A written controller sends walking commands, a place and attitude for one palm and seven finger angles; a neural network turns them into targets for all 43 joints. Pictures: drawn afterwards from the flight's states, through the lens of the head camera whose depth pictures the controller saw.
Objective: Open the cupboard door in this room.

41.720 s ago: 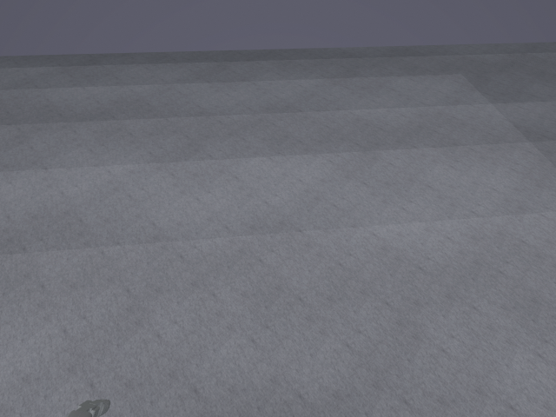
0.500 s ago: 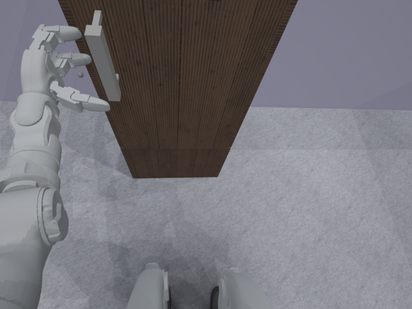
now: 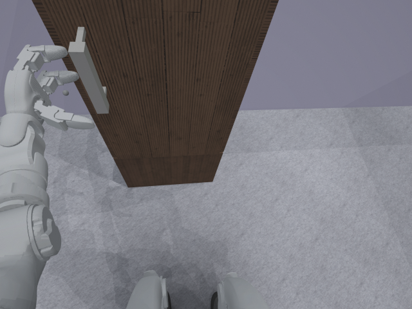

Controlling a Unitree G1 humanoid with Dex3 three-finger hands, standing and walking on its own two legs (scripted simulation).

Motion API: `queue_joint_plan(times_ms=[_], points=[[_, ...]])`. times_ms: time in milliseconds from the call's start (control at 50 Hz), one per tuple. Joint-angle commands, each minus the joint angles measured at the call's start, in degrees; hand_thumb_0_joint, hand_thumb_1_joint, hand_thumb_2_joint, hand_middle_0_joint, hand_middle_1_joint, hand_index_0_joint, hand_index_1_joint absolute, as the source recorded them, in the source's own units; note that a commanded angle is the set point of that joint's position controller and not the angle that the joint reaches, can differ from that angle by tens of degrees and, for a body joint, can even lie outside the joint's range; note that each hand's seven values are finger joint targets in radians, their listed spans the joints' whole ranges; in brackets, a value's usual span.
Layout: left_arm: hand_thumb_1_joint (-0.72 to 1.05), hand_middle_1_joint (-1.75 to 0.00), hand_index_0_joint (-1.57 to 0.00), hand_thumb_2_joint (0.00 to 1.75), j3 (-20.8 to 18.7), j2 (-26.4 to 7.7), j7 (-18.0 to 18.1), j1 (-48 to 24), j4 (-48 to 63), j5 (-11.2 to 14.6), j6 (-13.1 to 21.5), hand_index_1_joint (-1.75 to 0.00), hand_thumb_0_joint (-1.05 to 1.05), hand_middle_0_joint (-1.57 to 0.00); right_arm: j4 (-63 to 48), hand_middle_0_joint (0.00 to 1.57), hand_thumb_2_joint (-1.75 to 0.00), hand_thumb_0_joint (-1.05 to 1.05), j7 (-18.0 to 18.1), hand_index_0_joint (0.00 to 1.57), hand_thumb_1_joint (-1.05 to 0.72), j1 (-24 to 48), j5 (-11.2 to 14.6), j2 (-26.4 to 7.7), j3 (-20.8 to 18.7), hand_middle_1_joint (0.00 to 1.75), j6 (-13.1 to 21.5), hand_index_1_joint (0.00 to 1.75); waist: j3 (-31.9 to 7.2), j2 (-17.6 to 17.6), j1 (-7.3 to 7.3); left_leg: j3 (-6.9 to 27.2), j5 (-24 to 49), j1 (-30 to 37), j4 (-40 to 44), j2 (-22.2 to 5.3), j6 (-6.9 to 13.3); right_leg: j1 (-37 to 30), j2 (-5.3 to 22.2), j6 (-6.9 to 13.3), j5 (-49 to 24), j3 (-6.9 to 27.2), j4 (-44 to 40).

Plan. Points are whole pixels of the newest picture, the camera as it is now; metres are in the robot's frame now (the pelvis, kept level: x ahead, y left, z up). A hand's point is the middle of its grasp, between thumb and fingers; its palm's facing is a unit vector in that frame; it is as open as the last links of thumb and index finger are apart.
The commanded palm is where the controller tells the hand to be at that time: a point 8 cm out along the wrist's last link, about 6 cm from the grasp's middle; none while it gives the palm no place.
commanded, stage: move the hooked fingers beside the handle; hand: left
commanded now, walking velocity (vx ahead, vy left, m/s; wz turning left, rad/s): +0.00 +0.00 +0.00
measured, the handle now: (93, 74) +0.54 +0.19 +0.07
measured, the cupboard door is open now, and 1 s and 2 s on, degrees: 0 0 0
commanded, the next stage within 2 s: slide the fingers in behind the handle in 1.62 s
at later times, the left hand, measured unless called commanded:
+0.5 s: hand (49, 95) +0.49 +0.26 +0.07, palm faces +0.06 -1.00 +0.00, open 14.0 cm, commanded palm +0.48 +0.29 +0.07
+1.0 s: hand (40, 93) +0.49 +0.27 +0.08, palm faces +0.04 -1.00 +0.00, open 14.0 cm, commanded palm +0.47 +0.30 +0.07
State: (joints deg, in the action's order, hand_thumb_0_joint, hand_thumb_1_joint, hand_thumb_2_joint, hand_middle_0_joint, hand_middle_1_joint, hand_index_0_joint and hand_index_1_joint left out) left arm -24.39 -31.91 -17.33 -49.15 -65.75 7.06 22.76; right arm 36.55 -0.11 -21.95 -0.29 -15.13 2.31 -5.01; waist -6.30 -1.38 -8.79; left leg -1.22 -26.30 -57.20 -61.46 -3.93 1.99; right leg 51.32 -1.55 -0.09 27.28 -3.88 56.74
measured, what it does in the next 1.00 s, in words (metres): stands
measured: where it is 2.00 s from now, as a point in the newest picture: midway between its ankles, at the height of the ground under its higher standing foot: outside the picture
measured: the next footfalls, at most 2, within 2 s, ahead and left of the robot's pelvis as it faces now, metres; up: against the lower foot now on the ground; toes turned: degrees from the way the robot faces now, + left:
none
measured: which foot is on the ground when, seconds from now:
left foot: down 0.00-1.00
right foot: down 0.00-1.00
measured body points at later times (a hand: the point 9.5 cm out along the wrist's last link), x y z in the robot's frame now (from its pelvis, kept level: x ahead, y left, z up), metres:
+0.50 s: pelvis -0.01 +0.00 +0.00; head +0.13 +0.03 +0.42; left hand +0.48 +0.31 +0.08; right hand +0.00 -0.28 -0.11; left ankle +0.02 +0.09 -0.66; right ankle -0.01 -0.13 -0.66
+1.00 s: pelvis -0.01 +0.00 +0.00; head +0.13 +0.04 +0.42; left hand +0.48 +0.32 +0.08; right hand -0.01 -0.27 -0.10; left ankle +0.02 +0.09 -0.66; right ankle -0.01 -0.13 -0.66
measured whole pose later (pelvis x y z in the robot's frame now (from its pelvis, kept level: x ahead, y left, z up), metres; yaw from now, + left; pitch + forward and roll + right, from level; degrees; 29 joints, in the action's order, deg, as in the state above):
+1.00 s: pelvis -0.01 +0.00 +0.00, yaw +0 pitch +23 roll -5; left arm -27.3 -39.3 -23.8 -51.9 -69.4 7.4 21.4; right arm 36.5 1.7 -22.1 0.0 -16.0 3.5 -4.8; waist -5.5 -1.0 -9.6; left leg -0.8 -25.8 -59.6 -62.6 -4.0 2.4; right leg 53.4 -1.7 -0.4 26.5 -4.1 57.3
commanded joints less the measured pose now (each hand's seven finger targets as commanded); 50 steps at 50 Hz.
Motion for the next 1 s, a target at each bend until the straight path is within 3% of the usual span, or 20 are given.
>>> queue_joint_plan(times_ms=[0,40,80,140,160,240,280,300,440,480,540,580,620,680,700,760,820,880,940,980], points=[[-0.5,-1.2,-0.3,0.3,-2.97,-16.44,-0.55,-22.49,11.31,0.95,4.09,-1.2,0.0,-0.3,-2.97,0.2,-0.9,0.0,1.28,0.2,-0.9,-9.05,0.03,-11.36,-3.95,0.3,0.59,0.3,-26.49,-6.72,-0.54,4.56,25.14,26.52,5.6,1.72,-0.22,-5.41,-2.66,1.17,-20.83,1.31,-5.9],[-0.5,-1.2,-0.3,0.3,-2.44,-16.44,-0.89,-22.83,10.49,0.83,3.85,-1.2,0.0,-0.3,-3.27,0.2,-0.9,0.0,1.43,0.2,-0.9,-8.64,0.24,-11.22,-3.66,0.3,0.67,0.3,-25.02,-6.64,-0.86,4.11,23.12,24.61,5.69,1.93,-0.05,-5.61,-2.56,1.04,-20.03,1.62,-6.06],[-0.5,-1.2,-0.3,0.3,-3.93,-18.95,-0.97,-23.96,11.8,0.58,4.55,-1.2,0.0,-0.3,-3.38,0.2,-0.9,0.0,1.7,0.2,-0.9,-8.68,0.13,-11.37,-3.66,0.3,0.82,0.3,-27.03,-9.16,-0.26,4.21,24.18,25.79,5.32,1.88,-0.23,-5.68,-2.47,1.24,-20.5,1.83,-5.45],[-0.5,-1.2,-0.3,0.3,-4.36,-20.07,-1.76,-24.59,10.15,0.76,4.26,-1.2,0.0,-0.3,-3.07,0.2,-0.9,0.0,1.96,0.2,-0.9,-8.69,0.14,-11.75,-3.66,0.3,1.08,0.3,-25.95,-6.71,-1.25,4.23,22.39,23.92,5.02,1.69,0.0,-5.69,-2.43,0.95,-19.55,1.99,-5.7],[-0.5,-1.2,-0.3,0.3,-5.48,-21.6,-2.12,-23.87,10.66,0.89,4.62,-1.2,0.0,-0.3,-3.22,0.2,-0.9,0.0,2.11,0.2,-0.9,-8.85,0.06,-11.87,-3.69,0.3,1.23,0.3,-27.17,-8.11,-0.34,4.37,23.77,24.71,4.93,1.77,-0.14,-6.43,-2.45,1.28,-20.37,2.13,-5.33],[-0.5,-1.2,-0.3,0.3,-3.06,-19.51,-3.8,-24.12,9.59,1.22,3.62,-1.2,0.0,-0.3,-3.24,0.2,-0.9,0.0,2.16,0.2,-0.9,-8.47,0.45,-11.82,-3.44,0.3,1.09,0.3,-25.79,-8.97,-1.26,4.25,22.41,24.91,5.03,1.59,-0.16,-4.19,-2.48,1.0,-18.95,1.91,-5.7],[-0.5,-1.2,-0.3,0.3,-3.94,-20.64,-4.3,-24.02,10.69,1.49,3.8,-1.2,0.0,-0.3,-3.26,0.2,-0.9,0.0,2.32,0.2,-0.9,-8.73,0.4,-11.99,-3.54,0.3,1.0,0.3,-27.82,-10.42,-0.55,4.59,24.66,27.16,5.04,1.49,-0.39,-4.05,-2.5,1.25,-19.71,1.64,-5.42],[-0.5,-1.2,-0.3,0.3,-2.53,-18.82,-4.55,-24.43,10.16,1.72,3.53,-1.2,0.0,-0.3,-3.14,0.2,-0.9,0.0,2.2,0.2,-0.9,-8.58,0.45,-11.84,-3.47,0.3,1.04,0.3,-27.12,-10.53,-1.11,4.68,23.75,27.24,4.97,1.52,-0.39,-2.9,-2.59,1.17,-18.71,1.6,-5.7],[-0.5,-1.2,-0.3,0.3,-3.98,-22.37,-4.5,-26.39,6.99,1.15,2.41,-1.2,0.0,-0.3,-2.6,0.2,-0.9,0.0,2.81,0.2,-0.9,-8.99,0.41,-12.57,-3.23,0.3,1.22,0.3,-24.13,-7.66,-2.04,4.93,18.92,22.76,4.85,1.39,0.04,-2.03,-2.43,0.93,-15.01,1.88,-6.04],[-0.5,-1.2,-0.3,0.3,-4.44,-23.9,-4.41,-28.09,8.75,0.67,3.09,-1.2,0.0,-0.3,-2.82,0.2,-0.9,0.0,2.89,0.2,-0.9,-8.99,0.3,-12.66,-3.04,0.3,1.4,0.3,-26.54,-11.07,-1.55,5.33,19.95,24.83,4.8,1.41,-0.25,-1.01,-2.34,1.21,-14.73,1.78,-5.43],[-0.5,-1.2,-0.3,0.3,-5.61,-25.41,-4.72,-26.62,7.16,0.52,2.95,-1.2,0.0,-0.3,-2.81,0.2,-0.9,0.0,3.0,0.2,-0.9,-9.27,0.17,-12.92,-3.11,0.3,1.59,0.3,-26.66,-9.44,-1.43,5.4,20.27,24.08,4.51,1.29,-0.19,-1.85,-2.46,1.17,-15.04,1.75,-5.39],[-0.5,-1.2,-0.3,0.3,-6.09,-25.87,-5.21,-26.43,8.51,0.76,3.14,-1.2,0.0,-0.3,-2.89,0.2,-0.9,0.0,2.93,0.2,-0.9,-9.5,0.07,-12.89,-3.14,0.3,1.59,0.3,-29.1,-11.54,-1.02,5.45,22.94,26.34,4.27,1.18,-0.39,-1.79,-2.47,1.22,-16.76,1.59,-4.94],[-0.5,-1.2,-0.3,0.3,-4.99,-24.58,-5.89,-25.79,8.68,0.95,2.72,-1.2,0.0,-0.3,-2.86,0.2,-0.9,0.0,2.78,0.2,-0.9,-9.34,0.21,-12.72,-3.08,0.3,1.37,0.3,-28.45,-12.39,-1.17,5.42,23.6,27.23,4.41,1.05,-0.53,-1.09,-2.58,1.2,-17.04,1.35,-5.18],[-0.5,-1.2,-0.3,0.3,-6.49,-26.31,-6.36,-24.3,9.42,1.17,2.28,-1.2,0.0,-0.3,-3.27,0.2,-0.9,0.0,2.82,0.2,-0.9,-9.65,0.26,-13.08,-3.18,0.3,1.14,0.3,-29.05,-11.88,-0.43,5.8,24.82,27.78,4.88,0.92,-0.64,-1.5,-2.75,1.28,-17.43,1.02,-4.98],[-0.5,-1.2,-0.3,0.3,-4.92,-24.18,-6.49,-24.14,9.15,1.09,2.02,-1.2,0.0,-0.3,-3.22,0.2,-0.9,0.0,2.74,0.2,-0.9,-9.5,0.35,-12.72,-3.13,0.3,0.92,0.3,-27.84,-12.42,-0.77,5.73,24.62,28.3,4.96,0.91,-0.72,-0.17,-2.74,1.29,-16.78,0.76,-5.23],[-0.5,-1.2,-0.3,0.3,-6.79,-26.17,-6.26,-24.07,7.96,1.5,1.71,-1.2,0.0,-0.3,-3.23,0.2,-0.9,0.0,2.96,0.2,-0.9,-9.89,0.28,-13.34,-3.27,0.3,0.98,0.3,-26.04,-8.66,-1.28,5.91,22.45,26.14,5.3,0.88,-0.3,-0.89,-2.89,1.25,-15.75,0.91,-5.77],[-0.5,-1.2,-0.3,0.3,-4.97,-24.61,-6.34,-26.09,9.98,1.18,2.57,-1.2,0.0,-0.3,-2.89,0.2,-0.9,0.0,2.91,0.2,-0.9,-9.62,0.21,-12.92,-3.14,0.3,1.1,0.3,-26.64,-12.49,-1.29,6.11,22.64,28.33,5.5,0.84,-0.77,0.82,-2.73,1.34,-14.84,0.67,-5.65],[-0.5,-1.2,-0.3,0.3,-4.02,-22.58,-6.39,-26.25,10.34,1.76,3.19,-1.2,0.0,-0.3,-2.42,0.2,-0.9,0.0,2.77,0.2,-0.9,-9.8,0.04,-12.96,-3.35,0.3,1.03,0.3,-27.01,-12.44,-1.61,6.88,23.98,30.74,5.58,0.54,-1.04,2.48,-2.81,1.44,-14.63,0.34,-5.68],[-0.5,-1.2,-0.3,0.3,-3.72,-22.16,-6.34,-25.03,6.76,1.68,1.77,-1.2,0.0,-0.3,-2.43,0.2,-0.9,0.0,2.94,0.2,-0.9,-9.8,0.22,-13.19,-3.28,0.3,0.95,0.3,-24.06,-8.46,-2.2,6.53,20.42,26.91,5.86,0.78,-0.54,1.8,-2.67,1.21,-13.4,0.46,-6.19],[-0.5,-1.2,-0.3,0.3,-4.38,-23.37,-5.95,-26.43,9.03,1.31,2.17,-1.2,0.0,-0.3,-2.65,0.2,-0.9,0.0,2.93,0.2,-0.9,-9.86,0.02,-13.06,-3.23,0.3,1.06,0.3,-26.65,-12.48,-1.22,6.61,23.0,29.23,5.74,0.88,-0.89,1.77,-2.54,1.46,-14.55,0.5,-5.58]])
